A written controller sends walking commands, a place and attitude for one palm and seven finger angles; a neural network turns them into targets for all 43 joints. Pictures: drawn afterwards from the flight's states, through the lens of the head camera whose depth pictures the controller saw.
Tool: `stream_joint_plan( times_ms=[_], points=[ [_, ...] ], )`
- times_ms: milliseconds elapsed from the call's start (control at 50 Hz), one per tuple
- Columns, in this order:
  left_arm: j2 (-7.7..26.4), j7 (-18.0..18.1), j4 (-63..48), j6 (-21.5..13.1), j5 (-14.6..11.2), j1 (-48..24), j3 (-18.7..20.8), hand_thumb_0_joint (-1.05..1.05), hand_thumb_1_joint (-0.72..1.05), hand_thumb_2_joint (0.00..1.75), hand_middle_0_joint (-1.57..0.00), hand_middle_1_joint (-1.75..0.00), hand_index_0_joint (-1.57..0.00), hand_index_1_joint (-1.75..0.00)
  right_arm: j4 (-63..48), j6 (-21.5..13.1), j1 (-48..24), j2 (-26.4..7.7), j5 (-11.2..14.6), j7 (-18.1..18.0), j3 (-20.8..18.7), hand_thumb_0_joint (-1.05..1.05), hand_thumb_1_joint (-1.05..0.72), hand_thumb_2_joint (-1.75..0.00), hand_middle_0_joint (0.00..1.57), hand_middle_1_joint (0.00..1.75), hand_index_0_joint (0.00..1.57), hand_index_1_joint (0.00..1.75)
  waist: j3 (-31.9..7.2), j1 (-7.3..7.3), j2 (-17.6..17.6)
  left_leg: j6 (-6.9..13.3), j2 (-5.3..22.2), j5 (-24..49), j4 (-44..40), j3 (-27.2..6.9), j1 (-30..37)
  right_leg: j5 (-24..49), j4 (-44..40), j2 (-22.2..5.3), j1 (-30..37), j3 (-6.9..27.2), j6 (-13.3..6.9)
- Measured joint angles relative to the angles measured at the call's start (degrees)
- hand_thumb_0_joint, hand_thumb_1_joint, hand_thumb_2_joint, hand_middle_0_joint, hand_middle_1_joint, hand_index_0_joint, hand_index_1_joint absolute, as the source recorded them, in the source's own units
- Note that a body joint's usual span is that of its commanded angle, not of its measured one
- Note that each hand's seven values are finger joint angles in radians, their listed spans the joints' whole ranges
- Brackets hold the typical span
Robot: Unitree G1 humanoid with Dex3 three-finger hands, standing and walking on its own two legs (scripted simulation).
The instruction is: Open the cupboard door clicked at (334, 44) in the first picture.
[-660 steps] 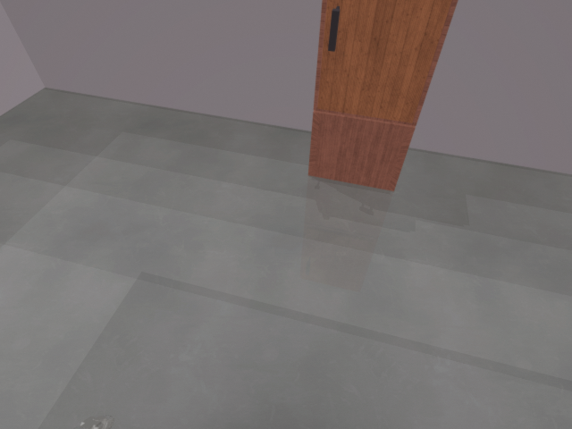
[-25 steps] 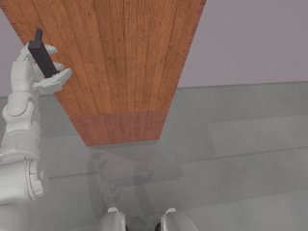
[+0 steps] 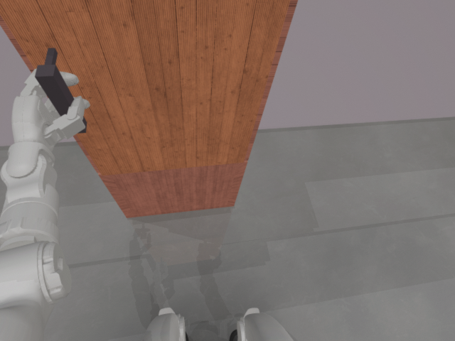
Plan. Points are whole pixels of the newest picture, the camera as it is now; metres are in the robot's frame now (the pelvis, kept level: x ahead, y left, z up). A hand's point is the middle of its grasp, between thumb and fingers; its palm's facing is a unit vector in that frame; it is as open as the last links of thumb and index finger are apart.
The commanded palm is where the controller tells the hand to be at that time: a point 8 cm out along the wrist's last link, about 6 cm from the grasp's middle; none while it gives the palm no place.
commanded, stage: pull the door open along its arc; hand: left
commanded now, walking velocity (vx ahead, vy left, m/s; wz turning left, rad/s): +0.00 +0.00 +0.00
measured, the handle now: (66, 93) +0.53 +0.26 +0.07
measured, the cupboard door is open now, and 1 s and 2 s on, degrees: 1 43 43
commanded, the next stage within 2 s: open thumb and fingers to let go in 0.88 s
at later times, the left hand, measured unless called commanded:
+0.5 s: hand (104, 178) +0.36 +0.17 +0.08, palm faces +0.42 -0.91 +0.07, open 6.4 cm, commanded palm +0.30 +0.20 +0.07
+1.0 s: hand (177, 246) +0.26 +0.06 +0.08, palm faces +0.43 -0.90 -0.01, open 6.5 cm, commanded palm +0.21 +0.11 +0.07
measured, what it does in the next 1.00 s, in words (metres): stands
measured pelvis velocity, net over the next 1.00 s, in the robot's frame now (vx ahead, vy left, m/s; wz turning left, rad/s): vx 0.01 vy -0.04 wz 0.08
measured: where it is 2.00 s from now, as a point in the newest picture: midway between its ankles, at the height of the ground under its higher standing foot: outside the picture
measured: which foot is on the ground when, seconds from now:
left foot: down 0.00-1.00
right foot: down 0.00-1.00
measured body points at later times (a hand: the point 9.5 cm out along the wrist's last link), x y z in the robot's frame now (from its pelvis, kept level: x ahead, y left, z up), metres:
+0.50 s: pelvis +0.01 +0.00 +0.01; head +0.07 +0.00 +0.46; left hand +0.34 +0.22 +0.07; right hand +0.17 -0.23 -0.09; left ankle +0.02 +0.10 -0.67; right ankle +0.00 -0.11 -0.67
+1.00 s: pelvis +0.01 -0.04 +0.01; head +0.03 -0.05 +0.46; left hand +0.23 +0.11 +0.08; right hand +0.20 -0.24 -0.08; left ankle +0.02 +0.10 -0.67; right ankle +0.00 -0.11 -0.67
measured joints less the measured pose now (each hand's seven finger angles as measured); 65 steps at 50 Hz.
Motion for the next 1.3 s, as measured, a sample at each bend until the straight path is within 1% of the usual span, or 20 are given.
stream_joint_plan(
  times_ms=[60, 140, 240, 280, 300, 340, 380, 460, 500, 560, 600, 640, 740, 880, 940, 980, 1060, 1160, 1220, 1300],
  points=[
    [-1.1, -0.2, -3.4, 0.3, -1.1, 3.6, -0.1, 0.0, 0.7, 0.76, -0.33, -1.35, -0.32, -1.35, -0.6, 0.3, 0.3, 0.0, 0.3, 0.2, -0.2, 0.0, -0.9, -0.9, 0.21, 0.3, 0.21, 0.3, -0.2, 0.38, 0.1, 0.0, 0.1, 0.0, -0.9, 0.5, 1.4, 0.1, -0.8, 0.1, 1.2, 0.5, 0.0],
    [-3.8, -0.4, -10.0, 0.7, -3.2, 10.3, -0.9, 0.0, 0.69, 0.74, -0.32, -1.34, -0.32, -1.35, -1.5, 0.6, 0.5, 0.2, 0.9, 0.5, -0.6, 0.0, -0.9, -0.9, 0.21, 0.3, 0.21, 0.3, -0.7, 1.2, 0.1, 0.0, 0.1, 0.0, -2.5, 1.0, 3.9, 0.2, -2.2, 0.2, 3.4, 1.1, 0.1],
    [-7.7, 0.0, -20.1, 1.6, -5.0, 19.7, -3.7, 0.0, 0.69, 0.72, -0.32, -1.33, -0.3, -1.33, -2.9, 0.1, -0.3, 0.4, 1.5, 0.9, -1.2, 0.01, -0.9, -0.9, 0.21, 0.3, 0.2, 0.3, -1.3, 2.44, 0.2, 0.0, -0.2, 0.1, -4.3, 1.4, 7.0, 0.3, -3.7, 0.0, 6.3, 1.4, 0.2],
    [-9.5, 0.6, -24.5, 1.8, -5.7, 23.9, -5.2, 0.0, 0.68, 0.72, -0.31, -1.32, -0.29, -1.33, -3.5, -0.5, -1.0, 0.4, 1.6, 1.1, -1.4, 0.01, -0.9, -0.9, 0.21, 0.3, 0.2, 0.3, -1.5, 2.99, 0.3, 0.0, -0.3, 0.1, -4.8, 1.5, 8.1, 0.2, -4.2, -0.1, 7.3, 1.5, 0.2],
    [-10.8, 1.6, -26.7, 2.2, -6.0, 25.6, -6.0, 0.0, 0.68, 0.72, -0.31, -1.32, -0.29, -1.32, -3.6, -0.9, -1.4, 0.5, 1.6, 1.1, -1.6, 0.01, -0.9, -0.9, 0.21, 0.3, 0.2, 0.3, -1.6, 3.55, 0.3, 0.0, -0.4, 0.1, -5.0, 1.6, 8.6, 0.2, -4.3, -0.2, 7.7, 1.6, 0.3],
    [-14.2, 6.7, -31.0, 2.8, -5.8, 28.1, -7.9, 0.0, 0.67, 0.73, -0.31, -1.32, -0.3, -1.3, -3.7, -1.9, -2.5, 0.8, 1.1, 1.1, -1.8, 0.01, -0.9, -0.9, 0.21, 0.3, 0.2, 0.3, -1.7, 4.62, 0.2, 0.0, -0.6, 0.2, -5.3, 1.6, 9.2, 0.1, -4.3, -0.4, 8.3, 1.7, 0.3],
    [-18.0, 13.1, -34.8, 3.0, -4.5, 30.2, -9.7, 0.01, 0.66, 0.74, -0.3, -1.32, -0.31, -1.28, -3.7, -2.8, -4.1, 1.0, 0.5, 1.6, -1.9, 0.01, -0.9, -0.9, 0.2, 0.3, 0.2, 0.3, -1.8, 5.38, 0.2, -0.1, -1.0, 0.2, -5.1, 1.4, 9.3, -0.2, -3.8, -0.7, 8.4, 1.5, 0.3],
    [-24.4, 26.1, -41.2, 4.0, -0.1, 33.6, -13.9, 0.0, 0.67, 0.77, -0.3, -1.33, -0.32, -1.26, -3.9, -3.6, -7.4, 1.8, -1.2, 2.7, -2.0, 0.01, -0.9, -0.9, 0.2, 0.3, 0.2, 0.3, -1.9, 6.75, 0.1, -0.2, -1.6, 0.1, -4.4, 1.1, 9.5, -1.0, -2.3, -1.4, 8.5, 1.1, 0.2],
    [-26.9, 31.5, -43.6, 4.8, 2.2, 35.4, -16.3, 0.0, 0.67, 0.78, -0.3, -1.33, -0.31, -1.27, -4.1, -3.5, -8.7, 2.4, -1.9, 3.2, -1.9, 0.01, -0.9, -0.9, 0.2, 0.3, 0.2, 0.3, -2.0, 7.35, 0.2, -0.3, -1.8, 0.0, -4.1, 0.8, 9.7, -1.4, -1.7, -1.6, 8.8, 0.7, 0.0],
    [-29.8, 37.7, -46.7, 6.1, 5.3, 38.2, -20.0, 0.0, 0.67, 0.79, -0.3, -1.32, -0.3, -1.28, -4.3, -3.2, -10.0, 3.3, -2.7, 3.4, -1.7, 0.01, -0.9, -0.9, 0.2, 0.3, 0.2, 0.3, -2.0, 8.13, 0.2, -0.6, -2.1, 0.0, -3.8, 0.2, 10.4, -1.9, -1.2, -1.8, 9.6, 0.1, -0.3],
    [-31.2, 40.4, -48.1, 6.8, 7.3, 40.0, -22.3, 0.0, 0.67, 0.8, -0.3, -1.32, -0.29, -1.29, -4.4, -3.0, -10.6, 3.8, -3.1, 3.3, -1.4, 0.01, -0.9, -0.9, 0.2, 0.3, 0.2, 0.3, -1.9, 8.51, 0.2, -0.8, -2.3, 0.1, -3.9, -0.3, 11.1, -2.1, -1.1, -2.0, 10.4, -0.4, -0.5],
    [-32.0, 42.2, -49.3, 7.4, 8.8, 41.5, -24.2, 0.0, 0.68, 0.8, -0.29, -1.32, -0.29, -1.3, -4.5, -2.8, -10.9, 4.3, -3.4, 3.0, -1.2, 0.01, -0.9, -0.9, 0.2, 0.3, 0.2, 0.3, -1.7, 8.8, 0.2, -1.1, -2.4, 0.2, -4.0, -0.9, 11.7, -2.2, -1.1, -2.1, 11.2, -0.9, -0.8],
    [-33.2, 44.2, -52.8, 8.9, 10.3, 46.0, -28.0, 0.0, 0.68, 0.78, -0.28, -1.32, -0.28, -1.31, -4.6, -2.8, -10.7, 4.8, -3.6, 2.4, -1.0, 0.01, -0.9, -0.9, 0.21, 0.3, 0.2, 0.3, -1.3, 9.1, 0.3, -1.8, -2.4, 0.7, -4.7, -1.8, 13.3, -2.2, -1.7, -2.0, 13.0, -1.8, -1.5],
    [-35.3, 44.7, -60.8, 9.9, 11.9, 56.8, -33.9, 0.0, 0.67, 0.74, -0.26, -1.31, -0.29, -1.31, -5.6, -3.7, -9.1, 4.3, -3.8, 2.1, -1.0, 0.01, -0.9, -0.9, 0.21, 0.3, 0.2, 0.3, -1.4, 8.53, 0.8, -2.5, -2.3, 1.0, -5.7, -2.2, 15.1, -2.4, -2.1, -1.8, 14.7, -2.2, -2.2],
    [-34.6, 44.3, -63.4, 9.9, 12.8, 60.4, -36.5, 0.0, 0.66, 0.74, -0.27, -1.31, -0.3, -1.32, -5.8, -4.3, -8.9, 4.3, -4.0, 1.8, -1.0, 0.01, -0.9, -0.9, 0.21, 0.3, 0.2, 0.3, -1.5, 8.22, 0.6, -2.9, -2.2, 1.0, -5.7, -2.3, 15.5, -2.7, -1.7, -1.8, 14.8, -2.2, -2.6],
    [-34.0, 44.2, -64.4, 10.0, 13.0, 61.8, -37.5, 0.0, 0.66, 0.73, -0.28, -1.31, -0.3, -1.32, -6.0, -4.7, -8.9, 4.2, -4.0, 1.6, -0.9, 0.01, -0.9, -0.9, 0.21, 0.3, 0.2, 0.3, -1.6, 8.01, 0.7, -3.2, -2.2, 0.9, -5.5, -2.4, 15.5, -2.9, -1.4, -1.7, 14.8, -2.4, -2.9],
    [-34.1, 45.0, -63.4, 9.6, 13.0, 60.5, -37.0, 0.0, 0.64, 0.75, -0.3, -1.32, -0.31, -1.33, -5.1, -5.1, -9.7, 3.9, -4.3, 0.7, -0.9, 0.01, -0.9, -0.9, 0.2, 0.3, 0.2, 0.3, -1.4, 8.13, 0.8, -3.6, -2.2, 0.9, -4.8, -3.0, 14.8, -3.3, -0.5, -1.6, 14.3, -3.0, -3.3],
    [-34.3, 44.4, -61.5, 9.8, 11.9, 58.4, -34.9, 0.0, 0.58, 0.75, -0.34, -1.32, -0.34, -1.32, -4.3, -5.1, -10.4, 4.1, -4.3, 0.3, -1.0, 0.01, -0.9, -0.9, 0.2, 0.3, 0.2, 0.3, -1.6, 8.61, 0.6, -3.9, -2.2, 1.3, -5.2, -3.2, 14.6, -3.3, -0.2, -1.7, 13.8, -3.2, -3.7],
    [-34.1, 43.9, -61.6, 9.5, 11.3, 58.5, -34.1, 0.0, 0.49, 0.72, -0.35, -1.31, -0.35, -1.31, -4.4, -5.2, -10.3, 4.2, -4.2, 0.3, -1.0, 0.01, -0.9, -0.9, 0.2, 0.3, 0.2, 0.3, -1.6, 8.61, 0.6, -4.0, -2.3, 1.6, -5.6, -3.3, 14.8, -3.2, -0.4, -1.7, 14.0, -3.3, -3.8],
    [-33.8, 43.2, -61.7, 8.8, 10.9, 58.9, -33.8, 0.01, 0.3, 0.64, -0.34, -1.29, -0.34, -1.29, -4.5, -5.2, -10.1, 4.0, -4.2, 0.4, -1.0, 0.01, -0.9, -0.9, 0.2, 0.3, 0.2, 0.3, -1.5, 8.55, 0.6, -4.0, -2.3, 1.8, -5.9, -3.4, 14.8, -3.1, -0.6, -1.7, 14.0, -3.3, -3.9]
  ],
)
